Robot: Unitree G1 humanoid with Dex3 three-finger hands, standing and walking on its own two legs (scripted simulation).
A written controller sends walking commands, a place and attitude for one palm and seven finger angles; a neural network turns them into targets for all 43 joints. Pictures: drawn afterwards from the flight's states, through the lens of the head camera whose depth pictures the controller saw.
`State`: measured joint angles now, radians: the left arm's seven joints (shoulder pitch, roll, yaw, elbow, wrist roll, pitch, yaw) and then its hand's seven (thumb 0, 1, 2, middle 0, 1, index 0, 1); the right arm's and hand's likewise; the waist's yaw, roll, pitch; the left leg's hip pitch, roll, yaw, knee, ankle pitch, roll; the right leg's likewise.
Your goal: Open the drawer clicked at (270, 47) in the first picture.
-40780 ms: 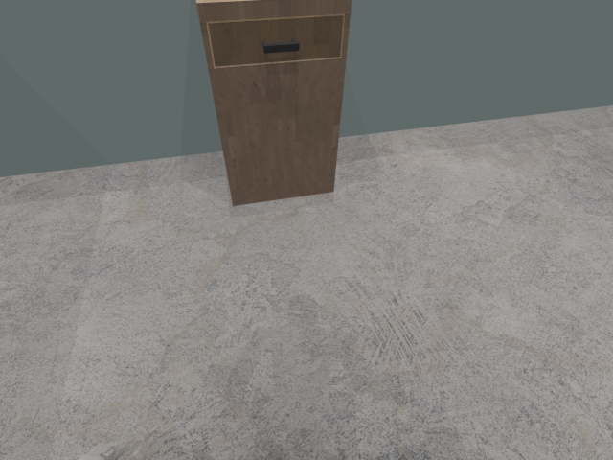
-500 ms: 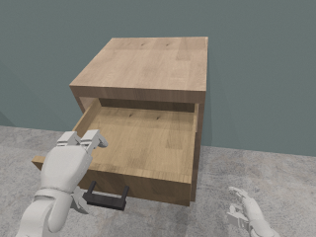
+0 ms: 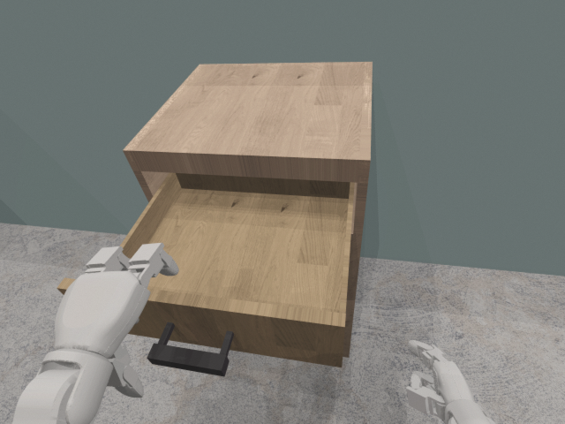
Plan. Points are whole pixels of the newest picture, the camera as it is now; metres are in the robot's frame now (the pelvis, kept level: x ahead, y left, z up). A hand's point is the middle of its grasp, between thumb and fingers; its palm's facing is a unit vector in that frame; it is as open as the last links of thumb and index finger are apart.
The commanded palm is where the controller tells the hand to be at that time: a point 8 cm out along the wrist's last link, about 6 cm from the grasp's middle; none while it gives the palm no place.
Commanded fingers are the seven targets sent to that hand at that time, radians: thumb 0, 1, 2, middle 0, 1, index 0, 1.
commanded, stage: draw the hand back to the body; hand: left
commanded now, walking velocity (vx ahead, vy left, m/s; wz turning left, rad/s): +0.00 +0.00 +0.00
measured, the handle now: (193, 346) +0.23 +0.19 -0.03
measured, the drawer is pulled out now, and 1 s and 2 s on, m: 0.30 0.30 0.30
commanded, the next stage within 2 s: step back with the hand held close in 1.22 s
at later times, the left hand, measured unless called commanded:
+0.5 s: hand (123, 298) +0.19 +0.21 +0.17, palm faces +0.33 -0.87 -0.35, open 13.0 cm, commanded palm +0.15 +0.25 +0.18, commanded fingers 0.00 0.03 0.52 -0.26 -0.86 -0.26 -0.86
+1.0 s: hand (102, 296) +0.20 +0.23 +0.16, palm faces +0.43 -0.80 -0.42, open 8.8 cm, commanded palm +0.14 +0.27 +0.18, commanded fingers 0.00 0.90 0.90 -0.20 -0.30 -0.20 -0.30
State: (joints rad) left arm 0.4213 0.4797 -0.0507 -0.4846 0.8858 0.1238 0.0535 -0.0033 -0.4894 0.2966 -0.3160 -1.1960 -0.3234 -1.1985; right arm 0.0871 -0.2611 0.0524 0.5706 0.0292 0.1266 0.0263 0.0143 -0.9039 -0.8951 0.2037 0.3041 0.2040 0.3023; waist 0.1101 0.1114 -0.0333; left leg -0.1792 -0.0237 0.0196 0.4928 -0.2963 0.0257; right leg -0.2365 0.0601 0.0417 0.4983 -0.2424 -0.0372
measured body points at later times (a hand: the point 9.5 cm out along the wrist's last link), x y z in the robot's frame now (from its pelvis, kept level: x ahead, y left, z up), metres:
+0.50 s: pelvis +0.01 +0.00 +0.00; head +0.00 -0.01 +0.45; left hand +0.17 +0.25 +0.19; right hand +0.21 -0.20 -0.07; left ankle -0.02 +0.10 -0.74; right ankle +0.01 -0.10 -0.74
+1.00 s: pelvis +0.03 -0.01 +0.00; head +0.02 -0.04 +0.45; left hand +0.17 +0.27 +0.19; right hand +0.24 -0.22 -0.08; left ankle -0.02 +0.10 -0.74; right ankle +0.01 -0.10 -0.74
